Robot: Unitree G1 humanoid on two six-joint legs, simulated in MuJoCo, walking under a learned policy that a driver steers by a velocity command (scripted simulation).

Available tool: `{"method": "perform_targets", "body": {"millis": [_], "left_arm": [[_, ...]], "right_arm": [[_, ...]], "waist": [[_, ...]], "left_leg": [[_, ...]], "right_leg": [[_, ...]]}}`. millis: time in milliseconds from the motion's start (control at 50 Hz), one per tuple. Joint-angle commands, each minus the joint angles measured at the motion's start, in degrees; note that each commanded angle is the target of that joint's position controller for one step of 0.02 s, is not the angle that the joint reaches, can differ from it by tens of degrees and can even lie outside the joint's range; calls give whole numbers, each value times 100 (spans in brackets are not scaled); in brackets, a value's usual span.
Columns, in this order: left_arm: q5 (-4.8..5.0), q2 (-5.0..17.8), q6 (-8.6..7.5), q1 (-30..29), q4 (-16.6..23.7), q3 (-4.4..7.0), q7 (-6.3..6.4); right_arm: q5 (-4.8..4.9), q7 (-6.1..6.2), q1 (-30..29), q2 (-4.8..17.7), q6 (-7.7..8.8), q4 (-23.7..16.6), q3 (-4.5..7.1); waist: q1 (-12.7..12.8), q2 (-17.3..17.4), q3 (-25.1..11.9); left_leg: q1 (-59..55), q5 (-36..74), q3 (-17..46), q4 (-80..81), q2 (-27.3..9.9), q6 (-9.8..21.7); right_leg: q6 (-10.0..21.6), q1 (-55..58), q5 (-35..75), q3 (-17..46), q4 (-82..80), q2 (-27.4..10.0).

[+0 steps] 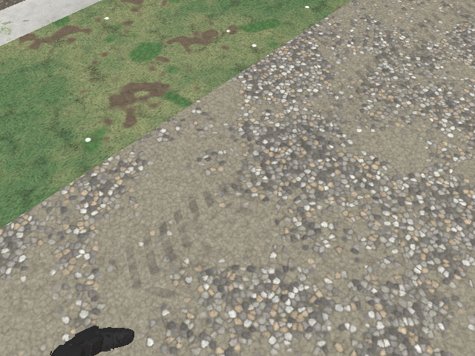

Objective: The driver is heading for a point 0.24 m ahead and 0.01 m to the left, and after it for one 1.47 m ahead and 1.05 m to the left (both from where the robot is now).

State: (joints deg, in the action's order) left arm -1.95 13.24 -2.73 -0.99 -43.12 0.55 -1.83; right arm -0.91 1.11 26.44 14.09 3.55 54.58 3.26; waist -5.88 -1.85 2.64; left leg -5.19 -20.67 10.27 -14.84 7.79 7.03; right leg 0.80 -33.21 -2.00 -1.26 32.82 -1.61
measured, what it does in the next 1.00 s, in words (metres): walks ahead, turning left: right foot, then left foot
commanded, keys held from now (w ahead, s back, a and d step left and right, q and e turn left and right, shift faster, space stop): w+q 1.00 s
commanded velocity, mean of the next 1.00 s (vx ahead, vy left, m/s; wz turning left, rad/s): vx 0.50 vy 0.00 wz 0.52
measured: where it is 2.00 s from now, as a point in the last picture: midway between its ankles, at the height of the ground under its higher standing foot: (67, 208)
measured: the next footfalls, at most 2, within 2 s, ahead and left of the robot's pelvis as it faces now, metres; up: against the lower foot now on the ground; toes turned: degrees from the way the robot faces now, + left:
right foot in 0.04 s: +0.20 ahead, -0.11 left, +0.00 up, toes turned +0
left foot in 0.60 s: +0.45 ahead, +0.12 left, +0.00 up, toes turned +22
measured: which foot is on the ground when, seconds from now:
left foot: down 0.00-0.04, up 0.06-0.58, down 0.60-1.00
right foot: up 0.00-0.02, down 0.04-0.58, up 0.60-1.00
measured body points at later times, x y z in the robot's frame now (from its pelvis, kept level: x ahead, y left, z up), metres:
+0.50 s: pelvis +0.27 -0.01 +0.01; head +0.31 +0.00 +0.45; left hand +0.19 +0.23 -0.13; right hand +0.51 -0.19 -0.10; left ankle +0.40 +0.13 -0.69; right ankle +0.17 -0.11 -0.73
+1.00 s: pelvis +0.52 +0.10 +0.01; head +0.55 +0.13 +0.46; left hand +0.58 +0.41 -0.09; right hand +0.65 -0.16 -0.10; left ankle +0.42 +0.10 -0.73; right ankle +0.75 +0.03 -0.67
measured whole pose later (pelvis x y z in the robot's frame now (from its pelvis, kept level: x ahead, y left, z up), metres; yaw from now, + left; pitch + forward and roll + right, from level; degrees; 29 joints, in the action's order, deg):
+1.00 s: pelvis +0.52 +0.10 +0.01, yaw +31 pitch +2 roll +0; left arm -2.5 15.3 -0.4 3.9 -40.7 1.9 -1.4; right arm -0.2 -0.1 25.3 15.3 2.8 49.0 3.8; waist -4.7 -2.6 1.9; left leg 1.2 -14.9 8.6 -15.4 9.1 7.9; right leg -3.1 -39.4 -3.9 2.1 44.8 -5.6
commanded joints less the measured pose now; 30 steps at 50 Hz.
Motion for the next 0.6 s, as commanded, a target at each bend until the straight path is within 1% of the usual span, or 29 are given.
{"method": "perform_targets", "body": {"millis": [20,40,60,80,100,120,140,160,180,200,220,260,320,380,440,480,520,540,560,580,600], "left_arm": [[48,829,-185,842,104,257,113],[8,990,-257,1713,-83,325,196],[-126,1464,-272,2617,-132,420,299],[-145,1747,-189,2432,-221,534,238],[-3,1099,-121,1887,-60,434,187],[37,708,-137,1458,-7,331,174],[-4,572,-165,1331,-52,295,161],[11,533,-198,1414,-135,277,183],[37,512,-237,1498,-227,269,192],[69,496,-297,1613,-293,268,180],[99,506,-350,1705,-341,276,170],[127,563,-401,1847,-411,302,169],[104,546,-389,2076,-514,304,174],[103,577,-372,2191,-590,304,187],[111,702,-351,2434,-702,327,238],[103,774,-297,2575,-789,341,284],[84,902,-227,2553,-820,363,334],[72,996,-181,2530,-828,385,358],[56,1084,-117,2504,-823,406,368],[68,1140,-61,2459,-784,417,365],[70,1088,-51,2383,-637,402,340]], "right_arm": [[-37,17,-26,979,106,-207,175],[-1,-30,-147,956,140,-246,163],[34,-65,-10,546,180,-464,62],[267,-64,907,264,110,-414,39],[32,-6,397,810,27,-330,106],[14,-63,-137,765,18,-415,119],[22,-98,-308,629,-1,-477,97],[-43,-147,-387,580,-61,-491,102],[-81,-200,-318,510,-135,-499,95],[-86,-237,-326,445,-190,-514,89],[-87,-266,-385,390,-233,-551,83],[-102,-327,-754,325,-282,-702,68],[-96,-396,-1429,278,-285,-969,34],[-75,-460,-2035,155,-242,-1192,-48],[-94,-521,-2616,100,-226,-1424,-119],[-120,-533,-2776,154,-225,-1529,-116],[-142,-497,-2620,248,-238,-1529,-74],[-154,-468,-2391,325,-243,-1482,-37],[-156,-441,-1951,433,-226,-1371,22],[-187,-395,-1241,575,-182,-1163,114],[-257,-304,-341,948,-160,-914,273]], "waist": [[745,670,-533],[1208,506,-1003],[1381,-252,-1892],[817,-1648,-2313],[744,-268,-1438],[713,122,-682],[616,207,-375],[569,34,-216],[484,-201,-180],[460,-280,-189],[438,-299,-180],[458,-312,-86],[559,-286,58],[665,-260,156],[821,-244,258],[834,-236,260],[696,-328,69],[574,-411,-111],[381,-432,-381],[75,-333,-787],[-337,121,-1306]], "left_leg": [[136,6003,466,-1468,-1424,132],[766,5268,326,-2573,-1197,56],[1684,2934,5,-4194,-810,0],[3354,-1074,-457,-5753,50,-195],[3846,-504,-306,-6015,-485,-134],[3796,49,-331,-5778,-647,-166],[3699,281,-392,-5599,-813,-188],[3614,352,-433,-5433,-938,-216],[3469,406,-488,-5324,-998,-258],[3456,455,-521,-5277,-1012,-278],[3575,504,-564,-5257,-1025,-296],[4017,795,-661,-5152,-1124,-341],[4485,1356,-828,-4633,-1185,-425],[4373,1944,-1128,-3521,-1141,-448],[4157,2103,-1507,-2604,-1083,-319],[4064,1834,-1656,-2269,-992,-166],[3666,1295,-1836,-2096,-716,53],[3342,953,-1920,-2067,-527,183],[2846,687,-1935,-1953,-331,333],[1914,706,-1839,-1598,-181,503],[513,410,-978,-1224,-701,790]], "right_leg": [[369,1718,-435,-100,-512,415],[536,3006,-248,211,-739,42],[761,4356,-814,1723,-610,-1408],[1547,5264,-1006,4286,-1360,-2541],[1310,4419,-1881,4010,-1610,-2205],[1151,3543,-1663,2981,-1783,-1926],[1005,3072,-1050,2320,-1947,-1674],[887,2786,-604,1766,-2052,-1474],[776,2575,-381,1390,-2153,-1334],[744,2539,-105,1159,-2218,-1278],[740,2557,149,937,-2268,-1266],[736,2654,506,517,-2382,-1250],[704,2774,973,-47,-2464,-1122],[615,2866,1377,-541,-2430,-985],[570,3187,1723,-799,-2388,-1129],[552,3592,2264,-934,-2168,-1261],[513,3931,3733,-1128,-1576,-1340],[504,4044,4477,-1204,-1088,-1372],[514,4057,4833,-1247,-332,-1388],[466,3711,4413,-1298,750,-1364],[298,2635,2845,-1360,2376,-1212]]}}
